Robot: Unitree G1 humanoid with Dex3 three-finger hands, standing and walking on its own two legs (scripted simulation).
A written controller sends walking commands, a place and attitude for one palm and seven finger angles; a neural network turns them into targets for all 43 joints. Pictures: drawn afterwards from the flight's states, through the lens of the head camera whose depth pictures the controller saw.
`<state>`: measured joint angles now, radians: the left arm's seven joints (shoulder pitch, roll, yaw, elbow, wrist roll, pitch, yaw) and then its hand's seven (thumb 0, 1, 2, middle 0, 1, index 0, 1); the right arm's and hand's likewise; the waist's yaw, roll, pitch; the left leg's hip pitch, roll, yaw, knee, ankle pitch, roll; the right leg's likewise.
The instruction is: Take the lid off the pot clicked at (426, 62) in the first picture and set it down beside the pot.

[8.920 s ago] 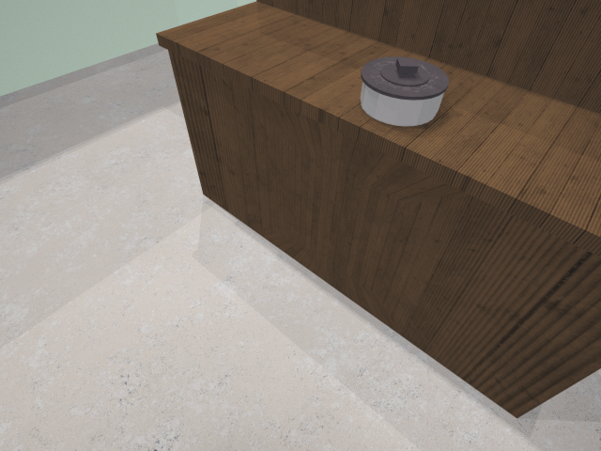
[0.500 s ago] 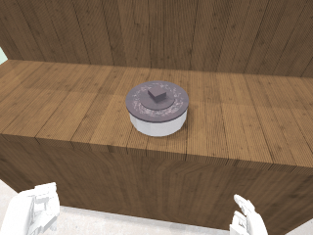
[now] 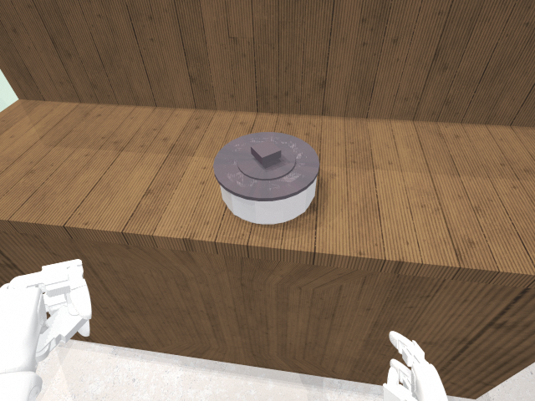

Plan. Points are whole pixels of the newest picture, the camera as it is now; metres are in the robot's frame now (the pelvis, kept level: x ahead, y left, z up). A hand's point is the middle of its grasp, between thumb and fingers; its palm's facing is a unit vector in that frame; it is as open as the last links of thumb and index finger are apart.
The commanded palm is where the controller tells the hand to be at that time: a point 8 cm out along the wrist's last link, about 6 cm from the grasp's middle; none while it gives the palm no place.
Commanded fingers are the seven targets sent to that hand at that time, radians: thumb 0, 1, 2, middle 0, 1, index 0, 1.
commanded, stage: reach forward and open the fingers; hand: left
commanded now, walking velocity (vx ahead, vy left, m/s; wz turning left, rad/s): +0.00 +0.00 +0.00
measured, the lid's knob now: (265, 151) +0.54 +0.07 +0.10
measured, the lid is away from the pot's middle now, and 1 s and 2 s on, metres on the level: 0.00 0.00 0.00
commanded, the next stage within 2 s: move the open hand above the knob in 1.12 s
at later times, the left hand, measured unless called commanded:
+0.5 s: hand (80, 291) +0.20 +0.26 +0.12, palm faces -0.19 -0.05 -0.98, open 3.9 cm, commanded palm +0.19 +0.26 +0.19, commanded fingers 0.00 0.09 1.40 -1.03 -0.61 -1.03 -0.61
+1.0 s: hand (87, 239) +0.25 +0.27 +0.16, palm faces -0.09 -0.06 -0.99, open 9.7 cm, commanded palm +0.23 +0.26 +0.22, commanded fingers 0.00 -0.36 1.54 -0.84 -0.08 -0.84 -0.08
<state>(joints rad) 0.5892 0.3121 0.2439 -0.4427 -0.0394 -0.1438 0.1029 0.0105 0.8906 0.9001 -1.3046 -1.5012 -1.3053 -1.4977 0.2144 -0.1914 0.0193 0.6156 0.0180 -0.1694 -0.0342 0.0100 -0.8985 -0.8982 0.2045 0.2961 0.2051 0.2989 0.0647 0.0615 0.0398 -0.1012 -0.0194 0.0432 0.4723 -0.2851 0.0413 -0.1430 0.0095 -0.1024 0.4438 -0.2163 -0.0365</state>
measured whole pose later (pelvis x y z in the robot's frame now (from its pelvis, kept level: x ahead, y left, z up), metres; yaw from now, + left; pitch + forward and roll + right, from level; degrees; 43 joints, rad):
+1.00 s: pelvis -0.03 +0.02 +0.00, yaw +1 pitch -2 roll +0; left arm -0.04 0.67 0.06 -0.18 0.71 0.08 -0.30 0.00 -0.29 1.51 -0.87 -0.15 -0.87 -0.15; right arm 0.16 -0.29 0.02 0.55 0.07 0.06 0.03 0.01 -0.90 -0.90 0.20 0.30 0.20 0.30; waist 0.05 0.13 0.03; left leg -0.18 -0.07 0.05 0.43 -0.21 0.07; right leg -0.24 -0.04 -0.09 0.45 -0.17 -0.01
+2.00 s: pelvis -0.01 -0.01 +0.00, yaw +1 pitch -1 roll +1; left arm -0.53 0.55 -0.26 0.16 0.81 0.20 -0.40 0.00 -0.35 1.54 -0.85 -0.08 -0.85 -0.08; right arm 0.12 -0.31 0.03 0.58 0.09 0.12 0.03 0.01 -0.90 -0.90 0.20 0.30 0.20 0.30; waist 0.00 0.11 0.02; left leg -0.19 -0.05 0.04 0.45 -0.25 0.04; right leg -0.27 -0.02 -0.10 0.50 -0.22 -0.05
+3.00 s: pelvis +0.01 +0.01 +0.00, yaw -1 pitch +6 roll +1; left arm -1.19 0.27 -0.33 0.96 0.87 0.29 -0.26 0.00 -0.35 1.54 -0.86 -0.09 -0.86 -0.08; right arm 0.27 -0.27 0.02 0.71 0.06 0.07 -0.01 0.01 -0.90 -0.90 0.20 0.30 0.20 0.30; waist -0.10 0.09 -0.06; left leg -0.27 -0.06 0.08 0.41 -0.25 0.07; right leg -0.36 -0.03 -0.06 0.49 -0.22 -0.02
